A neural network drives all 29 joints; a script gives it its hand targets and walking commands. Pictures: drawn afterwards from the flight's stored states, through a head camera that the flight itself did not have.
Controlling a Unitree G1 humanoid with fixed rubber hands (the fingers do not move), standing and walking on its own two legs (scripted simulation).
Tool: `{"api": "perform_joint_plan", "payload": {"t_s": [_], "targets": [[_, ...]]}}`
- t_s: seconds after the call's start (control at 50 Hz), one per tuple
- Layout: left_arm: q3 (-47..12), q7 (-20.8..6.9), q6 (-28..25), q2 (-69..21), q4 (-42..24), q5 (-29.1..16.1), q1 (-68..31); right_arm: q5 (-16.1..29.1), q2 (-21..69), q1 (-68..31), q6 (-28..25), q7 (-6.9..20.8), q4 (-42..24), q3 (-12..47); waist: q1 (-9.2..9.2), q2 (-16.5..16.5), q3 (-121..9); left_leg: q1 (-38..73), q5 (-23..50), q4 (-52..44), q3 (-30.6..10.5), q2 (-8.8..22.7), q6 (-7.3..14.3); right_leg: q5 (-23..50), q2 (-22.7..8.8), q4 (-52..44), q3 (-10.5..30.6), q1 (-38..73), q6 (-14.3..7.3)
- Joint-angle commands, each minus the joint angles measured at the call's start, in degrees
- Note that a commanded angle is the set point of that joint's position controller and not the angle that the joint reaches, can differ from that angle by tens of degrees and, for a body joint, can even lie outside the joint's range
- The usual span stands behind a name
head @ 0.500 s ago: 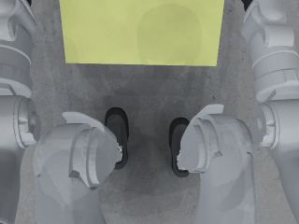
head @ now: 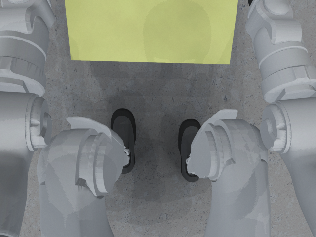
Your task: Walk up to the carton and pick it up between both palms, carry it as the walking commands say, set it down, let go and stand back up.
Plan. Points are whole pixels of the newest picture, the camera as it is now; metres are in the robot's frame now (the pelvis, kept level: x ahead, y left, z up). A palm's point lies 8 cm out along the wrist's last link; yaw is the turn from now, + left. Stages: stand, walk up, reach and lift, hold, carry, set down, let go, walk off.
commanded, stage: reach and lift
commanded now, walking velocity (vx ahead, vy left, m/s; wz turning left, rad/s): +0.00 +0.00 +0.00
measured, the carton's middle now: out of the picture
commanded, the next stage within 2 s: none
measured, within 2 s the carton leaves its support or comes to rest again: leaves its support in 1.06 s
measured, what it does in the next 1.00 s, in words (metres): stands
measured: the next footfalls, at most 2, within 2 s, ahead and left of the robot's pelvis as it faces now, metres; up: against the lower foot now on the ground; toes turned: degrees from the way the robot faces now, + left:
none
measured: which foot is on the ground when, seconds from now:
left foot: down 0.00-1.00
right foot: down 0.00-1.00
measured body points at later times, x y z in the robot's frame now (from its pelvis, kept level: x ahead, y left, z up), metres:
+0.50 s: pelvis +0.00 +0.00 +0.01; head +0.38 +0.02 +0.24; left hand +0.55 +0.21 -0.19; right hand +0.56 -0.16 -0.19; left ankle +0.13 +0.10 -0.31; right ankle +0.10 -0.11 -0.31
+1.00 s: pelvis +0.00 +0.00 +0.00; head +0.37 +0.01 +0.23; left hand +0.56 +0.21 -0.18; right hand +0.56 -0.16 -0.18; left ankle +0.13 +0.10 -0.31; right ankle +0.10 -0.11 -0.31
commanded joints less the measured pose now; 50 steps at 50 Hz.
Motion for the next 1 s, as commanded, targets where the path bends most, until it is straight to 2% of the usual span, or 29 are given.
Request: {"api": "perform_joint_plan", "payload": {"t_s": [0.0, 0.04, 0.08, 0.14, 0.16, 0.22, 0.24, 0.28, 0.32, 0.34, 0.36, 0.4, 0.46, 0.48, 0.5, 0.52, 0.54, 0.56, 0.58, 0.6, 0.7, 0.74, 0.8, 0.82, 0.84, 0.9, 0.94, 0.96, 0.98], "targets": [[-0.66, 0.35, -1.98, 1.20, -5.71, -1.04, -12.51, -0.29, -3.70, -16.04, -1.43, -0.71, -8.57, -0.09, -2.22, -2.47, -84.25, 47.05, 23.84, -5.86, -5.26, -1.50, -2.08, 23.25, 0.72, -13.06, 2.81, 28.06, 1.96], [0.41, 0.54, -1.59, 1.95, -2.16, 0.08, -11.47, 0.34, -3.30, -14.04, -1.07, -0.47, -5.55, 0.94, 0.16, -2.61, -79.81, 46.93, 22.59, -6.60, -5.65, -1.49, -2.06, 21.48, 0.97, -12.39, 2.55, 25.45, 2.40], [0.04, 0.97, -2.25, 0.56, -6.97, 0.36, -13.44, 0.68, -3.93, -15.11, -1.85, -0.51, -7.19, -0.34, -0.20, 2.10, -80.54, 48.65, 21.37, -7.79, -5.14, -1.88, -2.82, 20.39, 1.08, -12.93, 2.46, 23.67, 1.52], [-0.23, 1.20, -2.01, 0.48, -3.58, 0.52, -14.91, 1.40, -1.35, -15.63, -1.88, -0.82, -6.61, 1.70, -1.02, -0.29, -82.23, 48.53, 22.26, -6.86, -5.10, -1.63, -2.56, 23.00, 1.21, -13.78, 3.33, 28.08, 2.14], [0.64, 1.32, -2.39, 0.63, -3.39, 0.86, -13.38, 0.83, -1.44, -15.36, -1.95, -1.26, -5.76, 1.32, 0.97, -1.67, -80.65, 46.81, 21.76, -6.56, -4.67, -2.16, -2.24, 21.56, 1.36, -12.76, 3.79, 26.17, 1.80], [-1.95, 1.11, -2.48, -2.51, -1.51, 1.36, -12.91, 1.76, 1.81, -14.04, -2.35, -0.73, -2.86, 3.03, 0.60, 0.74, -79.43, 46.84, 22.30, -6.82, -4.40, -1.63, -2.65, 22.00, 1.87, -13.65, 3.73, 24.81, 2.08], [-1.80, 0.84, -3.33, -3.48, -6.71, 0.82, -15.14, 2.25, 3.09, -18.59, -2.84, -0.92, -9.01, 3.84, 0.03, -0.73, -83.83, 49.44, 25.41, -6.28, -4.79, -2.26, -2.33, 24.17, 2.37, -13.86, 3.61, 24.98, 2.19], [-4.10, 0.79, -2.69, -5.77, -3.53, -1.40, -14.19, 0.66, 0.19, -16.01, -2.87, -0.93, -3.04, 2.62, -3.25, 0.72, -79.81, 51.14, 23.60, -6.68, -5.84, -2.23, -3.19, 19.96, 1.48, -13.76, 3.06, 21.01, 1.24], [-4.00, 0.86, -3.25, -6.93, -8.57, 0.22, -18.12, 0.32, 3.02, -18.16, -3.12, -0.45, -7.64, 2.39, -3.21, 2.01, -80.12, 47.27, 22.80, -7.25, -6.24, -2.52, -2.61, 22.65, 2.05, -14.14, 3.57, 22.54, 0.90], [-4.91, 0.67, -3.11, -8.56, -6.62, -0.23, -17.22, 2.91, 6.75, -17.72, -3.00, 0.20, -5.96, 5.31, -0.36, 2.80, -81.43, 55.03, 26.05, -6.90, -5.91, -2.69, -2.69, 22.43, 2.02, -13.77, 3.45, 21.02, 1.33], [-5.93, 0.54, -2.43, -7.89, -5.60, -1.86, -17.70, 3.29, 5.39, -20.53, -2.75, 0.09, -7.31, 5.59, -2.25, 1.28, -83.23, 54.89, 24.85, -7.99, -6.58, -2.28, -2.63, 21.89, 1.85, -13.73, 2.58, 25.16, 1.61], [-5.81, 0.37, -3.07, -11.63, -5.96, -1.41, -17.75, 3.60, 5.78, -24.92, -3.18, 0.31, -10.13, 6.65, -0.76, 0.77, -83.57, 52.35, 24.19, -7.24, -5.98, -2.57, -2.22, 20.92, 1.95, -13.89, 2.80, 24.19, 1.46], [-7.69, -1.34, -2.54, -17.12, -4.92, -1.71, -18.07, 2.71, 14.33, -20.46, -2.83, 1.85, -5.20, 8.15, -0.53, 1.31, -80.25, 50.71, 22.26, -7.53, -5.70, -2.69, -2.49, 20.01, 1.83, -14.16, 3.71, 25.21, 1.02], [-9.24, -2.51, -2.17, -20.79, -6.37, -2.80, -21.94, 2.77, 16.73, -25.46, -2.67, 2.98, -8.17, 8.75, -3.00, -0.36, -79.98, 50.67, 23.34, -7.82, -6.86, -2.66, -1.98, 22.01, 2.37, -14.42, 2.97, 23.61, 1.21], [-8.14, -3.16, -2.23, -21.59, -4.70, -1.24, -20.38, 2.67, 19.63, -24.74, -2.21, 3.55, -6.13, 8.81, -0.49, -0.11, -77.28, 48.78, 22.59, -7.18, -5.08, -3.20, -2.21, 20.30, 2.20, -14.22, 3.35, 22.96, 1.74], [-9.72, -3.46, -2.47, -24.19, -9.39, -1.90, -24.13, 2.39, 22.44, -26.03, -2.29, 4.00, -7.51, 8.18, -1.53, 1.70, -79.92, 50.21, 24.17, -7.76, -5.78, -3.90, -2.46, 21.42, 2.54, -13.36, 3.07, 22.07, 0.93], [-8.27, -4.13, -1.42, -24.24, -1.75, -0.47, -19.86, 2.04, 21.90, -24.76, -1.71, 4.72, -5.37, 8.11, -1.51, -0.83, -75.56, 48.00, 20.70, -7.83, -6.22, -2.88, -1.31, 18.25, 2.65, -14.27, 2.93, 22.53, 1.64], [-12.63, -6.34, -1.51, -33.31, -8.64, -2.30, -27.14, 3.32, 32.60, -31.69, -1.77, 6.73, -9.31, 11.36, -1.38, 0.89, -75.68, 46.13, 20.21, -8.39, -5.65, -3.80, -1.88, 19.24, 2.77, -13.52, 2.16, 21.29, 0.91], [-10.19, -7.36, -0.72, -36.06, -3.52, -0.07, -22.84, 1.79, 34.08, -29.75, -1.47, 7.56, -7.44, 10.62, -1.17, -2.51, -73.05, 42.36, 18.95, -7.46, -4.15, -3.93, -1.90, 17.64, 3.34, -14.48, 1.99, 21.37, 1.18], [-12.45, -8.99, 0.02, -44.83, -7.96, -1.14, -25.79, 2.29, 39.56, -33.74, -1.03, 9.23, -9.69, 12.37, -1.41, 0.89, -76.37, 45.58, 19.41, -7.37, -4.80, -4.37, -2.39, 18.57, 3.57, -12.81, 2.13, 22.35, 0.49], [-10.31, -12.49, 2.09, -50.02, -10.11, 0.05, -29.82, 1.93, 49.07, -36.19, 1.11, 14.04, -11.68, 12.23, 1.04, -2.45, -73.13, 43.50, 16.45, -7.31, -3.18, -5.18, -1.43, 15.78, 3.52, -12.08, 1.28, 20.79, 0.47], [-10.29, -13.45, 2.59, -53.66, -11.12, 0.25, -28.90, 2.00, 47.79, -37.17, 0.99, 14.10, -12.99, 12.73, -0.42, -1.02, -73.93, 41.78, 16.10, -6.28, -2.64, -4.72, -1.55, 16.63, 3.58, -12.73, 1.77, 21.39, -0.04], [-9.41, -14.33, 2.62, -52.48, -11.84, 1.07, -26.25, 1.52, 54.77, -32.47, 2.95, 15.37, -10.29, 11.12, 1.23, -2.87, -73.33, 42.08, 16.97, -7.23, -1.79, -5.04, -1.06, 16.78, 3.78, -12.42, 0.88, 20.10, 0.36], [-11.41, -14.12, 2.55, -54.49, -12.52, -0.73, -27.43, 0.66, 52.88, -33.90, 2.35, 15.65, -13.21, 10.81, -1.91, -0.70, -74.69, 44.99, 20.86, -6.37, -3.08, -5.09, -1.09, 18.21, 3.53, -11.83, 0.45, 16.04, -0.22], [-11.01, -14.54, 3.04, -55.57, -12.19, -0.31, -26.56, 1.11, 50.61, -35.61, 2.07, 15.40, -13.97, 12.28, -2.15, -4.08, -75.96, 42.74, 19.84, -5.63, -3.49, -5.49, -1.06, 19.26, 3.33, -11.56, 0.77, 22.18, -0.10], [-11.49, -14.09, 2.92, -56.92, -17.69, -0.27, -28.42, 3.71, 55.98, -40.03, 2.23, 15.58, -21.65, 15.07, 2.25, -2.06, -86.67, 47.37, 25.21, -5.93, -2.05, -5.87, -0.77, 24.18, 4.00, -11.35, 1.13, 26.13, 0.21], [-12.16, -14.52, 2.86, -55.65, -18.69, -1.37, -29.88, 1.57, 54.85, -38.42, 2.68, 14.72, -21.01, 14.24, -1.40, -6.46, -88.04, 46.42, 24.09, -5.67, -2.60, -5.92, -0.52, 24.51, 4.44, -11.65, 0.05, 29.24, 0.41], [-11.22, -14.35, 3.08, -54.88, -18.71, -0.41, -32.24, 3.18, 54.54, -39.83, 2.93, 14.60, -21.19, 14.18, 2.06, -1.79, -90.77, 48.62, 23.43, -5.00, -0.64, -5.34, -1.26, 23.53, 4.19, -11.94, 1.40, 28.57, 0.35], [-13.33, -14.17, 3.17, -54.74, -18.98, -1.62, -31.29, 2.56, 55.49, -38.34, 3.00, 14.76, -21.85, 13.62, -0.03, -2.70, -94.16, 51.54, 24.88, -6.34, -2.03, -5.16, -1.26, 24.73, 4.47, -11.26, -0.49, 29.04, 0.50]]}}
